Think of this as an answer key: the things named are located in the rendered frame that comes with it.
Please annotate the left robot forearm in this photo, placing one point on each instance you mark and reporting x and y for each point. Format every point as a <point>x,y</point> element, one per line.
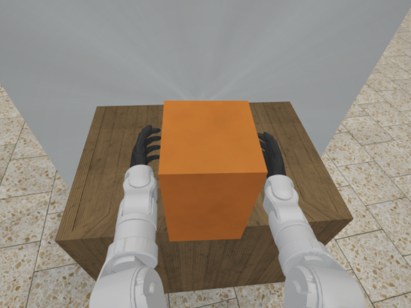
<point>134,241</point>

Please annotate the carton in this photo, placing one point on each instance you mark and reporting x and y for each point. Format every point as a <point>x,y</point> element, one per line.
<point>211,169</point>

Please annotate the robot left hand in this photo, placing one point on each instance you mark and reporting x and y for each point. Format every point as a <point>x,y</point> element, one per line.
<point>141,150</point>

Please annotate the robot right upper arm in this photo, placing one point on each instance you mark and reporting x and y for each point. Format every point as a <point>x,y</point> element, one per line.
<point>312,286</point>

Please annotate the robot left upper arm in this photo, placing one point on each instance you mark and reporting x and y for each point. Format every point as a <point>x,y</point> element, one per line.
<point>138,287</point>

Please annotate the right robot forearm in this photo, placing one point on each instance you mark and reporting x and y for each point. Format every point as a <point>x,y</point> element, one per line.
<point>291,231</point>

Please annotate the pedestal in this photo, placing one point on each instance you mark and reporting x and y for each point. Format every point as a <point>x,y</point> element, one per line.
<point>88,224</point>

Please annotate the robot right hand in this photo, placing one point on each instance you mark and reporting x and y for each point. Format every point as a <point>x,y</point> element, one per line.
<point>272,155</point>

